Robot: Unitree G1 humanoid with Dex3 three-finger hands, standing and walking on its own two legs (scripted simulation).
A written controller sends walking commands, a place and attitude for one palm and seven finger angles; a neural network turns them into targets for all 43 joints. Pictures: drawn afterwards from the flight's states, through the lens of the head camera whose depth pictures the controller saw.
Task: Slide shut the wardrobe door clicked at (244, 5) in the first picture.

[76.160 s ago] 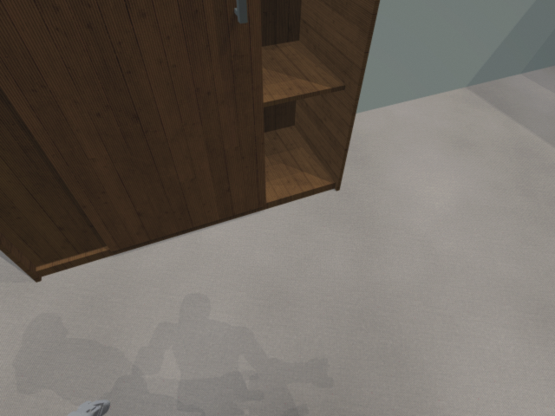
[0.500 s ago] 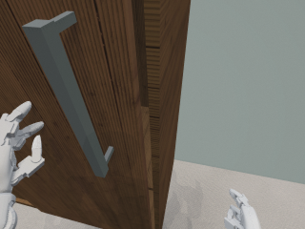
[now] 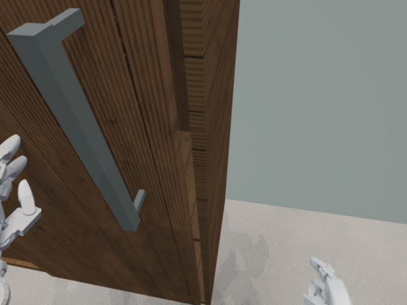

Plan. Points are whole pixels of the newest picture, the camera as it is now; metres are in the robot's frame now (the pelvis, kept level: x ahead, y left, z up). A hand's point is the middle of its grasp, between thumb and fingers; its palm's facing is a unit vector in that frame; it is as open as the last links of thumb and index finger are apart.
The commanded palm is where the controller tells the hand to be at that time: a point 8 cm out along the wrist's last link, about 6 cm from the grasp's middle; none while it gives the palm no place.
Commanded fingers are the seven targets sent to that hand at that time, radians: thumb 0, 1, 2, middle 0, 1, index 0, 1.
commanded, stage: step back with the hand held close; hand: left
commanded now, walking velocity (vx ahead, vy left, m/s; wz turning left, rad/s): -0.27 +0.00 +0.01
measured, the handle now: (109, 150) +0.23 +0.15 +0.26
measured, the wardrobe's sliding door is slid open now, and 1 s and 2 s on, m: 0.02 0.02 0.02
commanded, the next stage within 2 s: stop stepping back and stand still in 1.40 s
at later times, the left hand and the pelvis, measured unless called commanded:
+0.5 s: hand (17, 244) +0.15 +0.28 +0.15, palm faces +0.38 -0.76 -0.53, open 7.4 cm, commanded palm +0.08 +0.31 +0.17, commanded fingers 0.00 0.90 0.90 -0.20 -0.30 -0.20 -0.30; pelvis -0.06 +0.02 -0.01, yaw -1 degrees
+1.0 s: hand out of the picture +0.11 +0.28 +0.15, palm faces +0.38 -0.77 -0.51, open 7.4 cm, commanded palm +0.04 +0.32 +0.17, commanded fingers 0.00 0.90 0.90 -0.20 -0.30 -0.20 -0.30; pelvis -0.10 +0.02 -0.01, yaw +1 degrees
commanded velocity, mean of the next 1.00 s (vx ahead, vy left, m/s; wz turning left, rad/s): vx -0.32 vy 0.00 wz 0.03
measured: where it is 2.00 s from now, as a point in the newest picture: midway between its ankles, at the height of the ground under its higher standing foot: outside the picture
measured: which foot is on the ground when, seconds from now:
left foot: down 0.00-1.00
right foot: down 0.00-1.00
